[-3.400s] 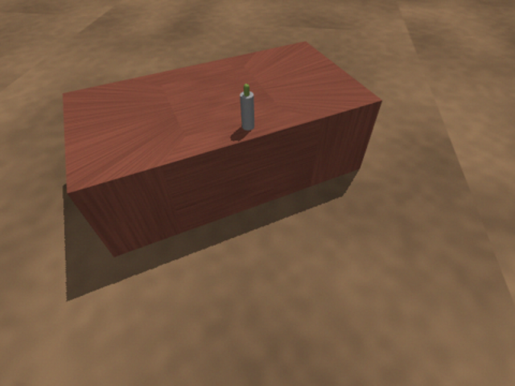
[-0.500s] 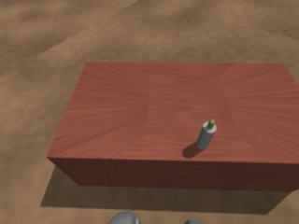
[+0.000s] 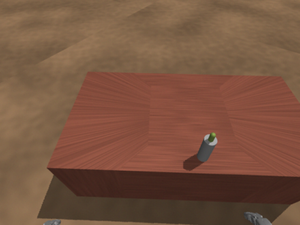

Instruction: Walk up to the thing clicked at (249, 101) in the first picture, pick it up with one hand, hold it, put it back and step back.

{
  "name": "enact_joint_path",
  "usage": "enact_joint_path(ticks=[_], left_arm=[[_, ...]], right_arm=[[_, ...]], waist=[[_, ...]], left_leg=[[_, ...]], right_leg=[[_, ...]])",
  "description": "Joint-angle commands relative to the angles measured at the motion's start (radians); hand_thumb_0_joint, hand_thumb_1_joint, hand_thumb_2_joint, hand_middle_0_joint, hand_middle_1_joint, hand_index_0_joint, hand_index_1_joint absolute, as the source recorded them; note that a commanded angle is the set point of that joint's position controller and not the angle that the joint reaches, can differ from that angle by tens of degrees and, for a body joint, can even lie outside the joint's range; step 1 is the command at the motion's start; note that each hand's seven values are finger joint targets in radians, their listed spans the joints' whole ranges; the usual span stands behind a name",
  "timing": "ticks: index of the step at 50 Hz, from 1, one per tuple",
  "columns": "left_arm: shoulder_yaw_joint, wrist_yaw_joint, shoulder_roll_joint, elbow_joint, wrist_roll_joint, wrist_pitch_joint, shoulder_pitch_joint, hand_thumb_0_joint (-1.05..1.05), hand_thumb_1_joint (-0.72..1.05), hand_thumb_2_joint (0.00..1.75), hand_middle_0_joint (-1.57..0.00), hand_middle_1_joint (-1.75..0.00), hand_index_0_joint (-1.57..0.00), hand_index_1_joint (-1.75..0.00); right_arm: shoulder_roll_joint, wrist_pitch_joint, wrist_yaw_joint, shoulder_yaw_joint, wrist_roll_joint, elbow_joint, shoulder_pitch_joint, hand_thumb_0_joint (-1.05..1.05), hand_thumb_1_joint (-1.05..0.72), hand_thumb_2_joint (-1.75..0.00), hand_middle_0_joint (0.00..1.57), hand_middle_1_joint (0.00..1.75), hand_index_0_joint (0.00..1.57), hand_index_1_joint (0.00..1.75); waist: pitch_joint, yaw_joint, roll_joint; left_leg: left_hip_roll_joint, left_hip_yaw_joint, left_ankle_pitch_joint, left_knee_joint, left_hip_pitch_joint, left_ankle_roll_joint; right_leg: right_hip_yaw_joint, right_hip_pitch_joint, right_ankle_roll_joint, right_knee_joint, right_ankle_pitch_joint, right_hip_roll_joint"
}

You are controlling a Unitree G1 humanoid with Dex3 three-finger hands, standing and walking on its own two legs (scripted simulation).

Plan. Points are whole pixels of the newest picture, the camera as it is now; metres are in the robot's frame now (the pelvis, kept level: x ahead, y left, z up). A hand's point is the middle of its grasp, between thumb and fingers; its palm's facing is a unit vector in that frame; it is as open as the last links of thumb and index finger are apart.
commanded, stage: walk up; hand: right
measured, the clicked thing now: (207, 146) +0.45 -0.22 -0.22
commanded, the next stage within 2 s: stand in 0.78 s
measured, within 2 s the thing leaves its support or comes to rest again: neither
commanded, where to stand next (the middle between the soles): +0.06 +0.00 m, yaw -2 degrees
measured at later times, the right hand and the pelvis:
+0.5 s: hand out of the picture +0.10 -0.25 -0.14, palm faces -0.02 +0.94 -0.33, open 7.4 cm; pelvis +0.01 +0.00 +0.01, yaw +0 degrees
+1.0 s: hand out of the picture +0.12 -0.25 -0.14, palm faces -0.01 +0.94 -0.33, open 7.4 cm; pelvis +0.03 +0.00 +0.01, yaw +0 degrees
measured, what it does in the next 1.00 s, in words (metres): stands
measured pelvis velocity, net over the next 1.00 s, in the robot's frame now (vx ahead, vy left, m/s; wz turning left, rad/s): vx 0.03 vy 0.00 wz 0.00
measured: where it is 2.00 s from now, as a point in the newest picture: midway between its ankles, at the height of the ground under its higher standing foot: outside the picture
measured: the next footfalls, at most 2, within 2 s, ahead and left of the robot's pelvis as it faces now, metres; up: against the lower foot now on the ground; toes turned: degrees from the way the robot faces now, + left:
none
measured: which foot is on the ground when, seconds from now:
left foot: down 0.00-1.00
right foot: down 0.00-1.00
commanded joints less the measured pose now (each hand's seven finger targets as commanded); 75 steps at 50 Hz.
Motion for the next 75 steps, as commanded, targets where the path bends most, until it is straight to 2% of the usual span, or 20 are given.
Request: enact_joint_path(ticks=[1, 4, 5, 9, 13, 22, 36, 38, 39, 40, 43, 49, 55, 56, 60, 67, 69, 72, 73, 75], left_arm=[[0.038, 0.011, 0.204, -0.021, 0.001, -0.018, -0.037, 0.00, 0.90, 0.90, -0.20, -0.30, -0.20, -0.30], [0.038, 0.007, 0.203, -0.007, 0.005, -0.016, -0.053, 0.00, 0.90, 0.90, -0.20, -0.30, -0.20, -0.30], [0.039, 0.006, 0.203, -0.003, 0.006, -0.015, -0.051, 0.00, 0.90, 0.90, -0.20, -0.30, -0.20, -0.30], [0.041, 0.006, 0.203, 0.013, 0.011, -0.019, -0.051, 0.00, 0.90, 0.90, -0.20, -0.30, -0.20, -0.30], [0.044, 0.009, 0.200, 0.020, 0.009, -0.021, -0.047, 0.00, 0.90, 0.90, -0.20, -0.30, -0.20, -0.30], [0.047, 0.012, 0.190, 0.030, 0.010, -0.013, -0.048, 0.00, 0.90, 0.90, -0.20, -0.30, -0.20, -0.30], [0.052, 0.017, 0.182, 0.027, 0.014, -0.011, -0.051, 0.00, 0.90, 0.90, -0.20, -0.30, -0.20, -0.30], [0.050, 0.018, 0.181, 0.024, 0.015, -0.010, -0.045, 0.00, 0.90, 0.90, -0.20, -0.30, -0.20, -0.30], [0.047, 0.017, 0.174, 0.032, 0.012, -0.005, -0.042, 0.00, 0.90, 0.90, -0.20, -0.30, -0.20, -0.30], [0.044, 0.014, 0.161, 0.031, 0.013, -0.002, -0.034, 0.00, 0.90, 0.90, -0.20, -0.30, -0.20, -0.30], [0.045, 0.014, 0.167, 0.029, 0.014, -0.003, -0.032, 0.00, 0.90, 0.90, -0.20, -0.30, -0.20, -0.30], [0.046, 0.015, 0.171, 0.024, 0.013, -0.006, -0.031, 0.00, 0.90, 0.90, -0.20, -0.30, -0.20, -0.30], [0.047, 0.015, 0.174, 0.021, 0.013, -0.005, -0.032, 0.00, 0.90, 0.90, -0.20, -0.30, -0.20, -0.30], [0.047, 0.014, 0.171, 0.021, 0.013, -0.003, -0.037, 0.00, 0.90, 0.90, -0.20, -0.30, -0.20, -0.30], [0.047, 0.014, 0.174, 0.021, 0.014, -0.002, -0.033, 0.00, 0.90, 0.90, -0.20, -0.30, -0.20, -0.30], [0.047, 0.011, 0.169, 0.015, 0.012, -0.001, -0.023, 0.00, 0.90, 0.90, -0.20, -0.30, -0.20, -0.30], [0.046, 0.011, 0.167, 0.015, 0.013, -0.001, -0.023, 0.00, 0.90, 0.90, -0.20, -0.30, -0.20, -0.30], [0.048, 0.010, 0.169, 0.013, 0.014, 0.001, -0.024, 0.00, 0.90, 0.90, -0.20, -0.30, -0.20, -0.30], [0.049, 0.012, 0.173, 0.012, 0.013, 0.000, -0.019, 0.00, 0.90, 0.90, -0.20, -0.30, -0.20, -0.30], [0.050, 0.012, 0.174, 0.012, 0.012, 0.000, -0.027, 0.00, 0.90, 0.90, -0.20, -0.30, -0.20, -0.30]], right_arm=[[-0.225, -0.020, -0.015, -0.049, -0.001, -0.035, -0.071, 0.00, -0.90, -0.90, 0.20, 0.30, 0.20, 0.30], [-0.219, -0.019, -0.013, -0.047, -0.005, -0.017, -0.071, 0.00, -0.90, -0.90, 0.20, 0.30, 0.20, 0.30], [-0.219, -0.020, -0.013, -0.048, -0.006, -0.012, -0.068, 0.00, -0.90, -0.90, 0.20, 0.30, 0.20, 0.30], [-0.214, -0.023, -0.013, -0.051, -0.007, -0.001, -0.057, 0.00, -0.90, -0.90, 0.20, 0.30, 0.20, 0.30], [-0.202, -0.023, -0.014, -0.050, -0.004, 0.009, -0.052, 0.00, -0.90, -0.90, 0.20, 0.30, 0.20, 0.30], [-0.201, -0.018, -0.020, -0.055, -0.006, 0.022, -0.038, 0.00, -0.90, -0.90, 0.20, 0.30, 0.20, 0.30], [-0.195, -0.017, -0.023, -0.063, -0.007, 0.022, -0.025, 0.00, -0.90, -0.90, 0.20, 0.30, 0.20, 0.30], [-0.194, -0.015, -0.023, -0.064, -0.008, 0.015, -0.040, 0.00, -0.90, -0.90, 0.20, 0.30, 0.20, 0.30], [-0.179, -0.022, -0.026, -0.054, -0.005, 0.022, -0.026, 0.00, -0.90, -0.90, 0.20, 0.30, 0.20, 0.30], [-0.197, -0.026, -0.027, -0.056, -0.005, 0.023, -0.034, 0.00, -0.90, -0.90, 0.20, 0.30, 0.20, 0.30], [-0.198, -0.029, -0.028, -0.056, -0.006, 0.024, -0.046, 0.00, -0.90, -0.90, 0.20, 0.30, 0.20, 0.30], [-0.193, -0.035, -0.030, -0.053, -0.005, 0.027, -0.042, 0.00, -0.90, -0.90, 0.20, 0.30, 0.20, 0.30], [-0.189, -0.030, -0.031, -0.047, -0.005, 0.027, -0.039, 0.00, -0.90, -0.90, 0.20, 0.30, 0.20, 0.30], [-0.195, -0.029, -0.033, -0.048, -0.004, 0.029, -0.029, 0.00, -0.90, -0.90, 0.20, 0.30, 0.20, 0.30], [-0.192, -0.027, -0.031, -0.046, -0.004, 0.030, -0.035, 0.00, -0.90, -0.90, 0.20, 0.30, 0.20, 0.30], [-0.191, -0.033, -0.032, -0.044, -0.006, 0.032, -0.028, 0.00, -0.90, -0.90, 0.20, 0.30, 0.20, 0.30], [-0.198, -0.032, -0.033, -0.045, -0.005, 0.032, -0.030, 0.00, -0.90, -0.90, 0.20, 0.30, 0.20, 0.30], [-0.197, -0.032, -0.034, -0.044, -0.006, 0.031, -0.025, 0.00, -0.90, -0.90, 0.20, 0.30, 0.20, 0.30], [-0.196, -0.031, -0.033, -0.044, -0.006, 0.030, -0.033, 0.00, -0.90, -0.90, 0.20, 0.30, 0.20, 0.30], [-0.190, -0.030, -0.034, -0.041, -0.005, 0.031, -0.018, 0.00, -0.90, -0.90, 0.20, 0.30, 0.20, 0.30]], waist=[[-0.092, 0.006, 0.023], [-0.074, 0.000, 0.015], [-0.086, 0.000, 0.023], [-0.110, -0.006, 0.007], [-0.121, -0.005, -0.009], [-0.102, -0.012, 0.004], [-0.141, -0.018, -0.017], [-0.125, -0.016, -0.006], [-0.132, -0.021, -0.040], [-0.118, -0.019, -0.016], [-0.106, -0.014, -0.005], [-0.141, -0.016, -0.009], [-0.119, -0.019, -0.024], [-0.115, -0.027, -0.003], [-0.097, -0.025, -0.009], [-0.116, -0.020, -0.003], [-0.105, -0.020, -0.003], [-0.112, -0.022, -0.008], [-0.114, -0.014, -0.017], [-0.113, -0.022, -0.023]], left_leg=[[0.126, -0.176, 0.017, -0.191, 0.082, 0.029], [0.119, -0.182, -0.097, -0.241, 0.062, 0.015], [0.122, -0.185, -0.095, -0.252, 0.065, 0.013], [0.113, -0.168, -0.019, -0.247, 0.099, 0.008], [0.107, -0.144, 0.136, -0.211, 0.140, 0.007], [0.106, -0.151, 0.077, -0.243, 0.129, 0.001], [0.108, -0.131, 0.235, -0.216, 0.169, 0.005], [0.105, -0.129, 0.225, -0.216, 0.165, 0.004], [0.124, -0.143, 0.207, -0.238, 0.173, 0.001], [0.126, -0.148, 0.181, -0.241, 0.183, 0.002], [0.125, -0.145, 0.197, -0.239, 0.167, -0.002], [0.132, -0.130, 0.335, -0.208, 0.199, 0.000], [0.128, -0.127, 0.278, -0.215, 0.181, -0.001], [0.121, -0.120, 0.245, -0.224, 0.178, -0.005], [0.122, -0.129, 0.187, -0.237, 0.169, -0.004], [0.125, -0.124, 0.257, -0.229, 0.183, -0.009], [0.124, -0.126, 0.227, -0.227, 0.180, -0.008], [0.124, -0.124, 0.228, -0.229, 0.187, -0.007], [0.130, -0.129, 0.261, -0.222, 0.198, -0.005], [0.126, -0.124, 0.252, -0.222, 0.187, -0.004]], right_leg=[[0.095, -0.004, -0.047, -0.152, 0.058, -0.081], [0.101, 0.009, -0.048, -0.186, 0.027, -0.086], [0.097, 0.027, -0.049, -0.189, 0.031, -0.087], [0.096, 0.052, -0.044, -0.217, 0.088, -0.097], [0.098, 0.052, -0.036, -0.235, 0.152, -0.107], [0.089, 0.050, -0.034, -0.241, 0.132, -0.106], [0.077, 0.096, -0.026, -0.238, 0.228, -0.111], [0.074, 0.082, -0.022, -0.245, 0.225, -0.109], [0.080, 0.072, -0.024, -0.242, 0.152, -0.111], [0.083, 0.056, -0.027, -0.243, 0.134, -0.109], [0.086, 0.057, -0.027, -0.252, 0.138, -0.114], [0.086, 0.095, -0.024, -0.243, 0.247, -0.119], [0.089, 0.092, -0.022, -0.256, 0.223, -0.119], [0.095, 0.088, -0.024, -0.265, 0.202, -0.120], [0.095, 0.076, -0.027, -0.274, 0.151, -0.116], [0.093, 0.087, -0.032, -0.263, 0.189, -0.117], [0.097, 0.083, -0.031, -0.272, 0.178, -0.117], [0.097, 0.086, -0.034, -0.269, 0.182, -0.118], [0.093, 0.085, -0.032, -0.261, 0.207, -0.116], [0.100, 0.099, -0.034, -0.266, 0.212, -0.121]])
